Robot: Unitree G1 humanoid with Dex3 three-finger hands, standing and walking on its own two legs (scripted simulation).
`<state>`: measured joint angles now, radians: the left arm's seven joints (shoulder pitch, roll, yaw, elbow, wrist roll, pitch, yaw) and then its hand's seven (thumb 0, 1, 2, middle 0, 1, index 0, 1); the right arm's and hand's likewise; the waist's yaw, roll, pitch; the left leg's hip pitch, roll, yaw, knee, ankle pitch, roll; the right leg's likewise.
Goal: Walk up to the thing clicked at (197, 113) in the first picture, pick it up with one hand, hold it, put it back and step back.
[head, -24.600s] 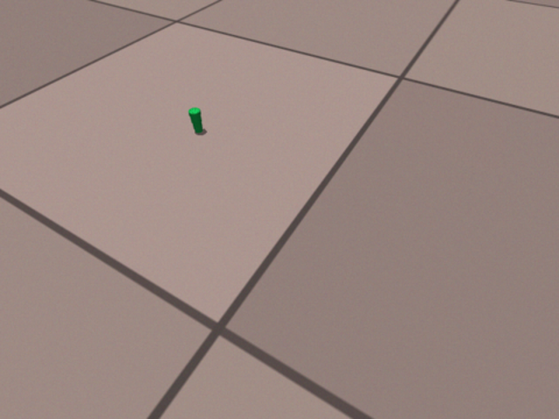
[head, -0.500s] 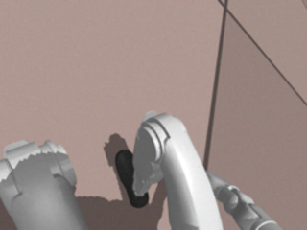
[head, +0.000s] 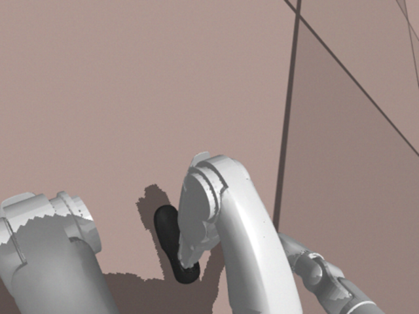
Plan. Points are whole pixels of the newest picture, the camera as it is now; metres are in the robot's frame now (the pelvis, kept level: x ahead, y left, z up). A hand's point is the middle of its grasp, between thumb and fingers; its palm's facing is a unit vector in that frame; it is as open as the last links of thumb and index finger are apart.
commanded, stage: open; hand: left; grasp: from the side
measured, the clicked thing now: out of the picture +0.45 +0.32 -0.22
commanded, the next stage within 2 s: withdraw in 0.02 s
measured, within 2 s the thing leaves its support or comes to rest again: neither
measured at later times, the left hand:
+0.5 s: hand out of the picture +0.44 +0.38 -0.12, palm faces +0.50 -0.86 -0.02, open 17.4 cm
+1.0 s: hand out of the picture +0.32 +0.45 +0.01, palm faces +0.45 -0.76 -0.47, open 17.3 cm
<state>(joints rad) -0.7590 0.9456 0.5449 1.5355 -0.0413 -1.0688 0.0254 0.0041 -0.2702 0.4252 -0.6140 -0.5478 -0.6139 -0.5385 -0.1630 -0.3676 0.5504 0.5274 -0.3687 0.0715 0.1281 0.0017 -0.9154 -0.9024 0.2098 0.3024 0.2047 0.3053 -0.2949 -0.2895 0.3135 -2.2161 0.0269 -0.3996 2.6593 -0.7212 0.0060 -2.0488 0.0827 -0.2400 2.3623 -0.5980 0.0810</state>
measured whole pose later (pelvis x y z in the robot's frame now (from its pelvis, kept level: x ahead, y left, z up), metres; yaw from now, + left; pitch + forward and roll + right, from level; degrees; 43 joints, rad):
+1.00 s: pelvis +0.01 -0.01 +0.08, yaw +9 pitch +30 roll -10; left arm -0.48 0.76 0.50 0.89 0.11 -0.26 -0.05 -0.01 -0.51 0.08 -0.07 -0.07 -0.07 -0.07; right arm 0.09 -0.27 0.08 0.60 -0.03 0.17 0.08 0.01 -0.91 -0.91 0.21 0.30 0.20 0.31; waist -0.08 -0.03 -0.10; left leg -2.18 0.04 -0.13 2.31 -0.67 0.03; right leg -2.09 0.00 -0.06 2.19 -0.64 0.04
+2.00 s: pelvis +0.11 +0.00 +0.42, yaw +17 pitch +10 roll -2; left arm 0.49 0.21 -0.02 -0.03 -0.01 0.27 0.17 0.00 -0.56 0.04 -0.05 -0.05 -0.06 -0.06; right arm 0.29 -0.19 0.03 0.47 0.03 -0.05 -0.18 0.02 -0.89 -0.91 0.21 0.30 0.20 0.31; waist -0.03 0.04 -0.16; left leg -0.68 0.05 -0.03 1.02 -0.50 -0.01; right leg -0.64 -0.02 -0.05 0.95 -0.47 0.03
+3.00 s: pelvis +0.10 -0.01 +0.43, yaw +17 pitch +6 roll -2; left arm 0.46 0.19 0.00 0.03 0.00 0.25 0.13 -0.01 -0.53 0.06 -0.05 -0.05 -0.06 -0.06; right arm 0.27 -0.20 0.02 0.52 0.00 -0.13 -0.17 0.02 -0.90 -0.90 0.21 0.30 0.20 0.31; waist -0.02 0.02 -0.10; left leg -0.61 0.05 -0.03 0.95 -0.45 -0.02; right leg -0.57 -0.02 -0.05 0.90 -0.44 0.02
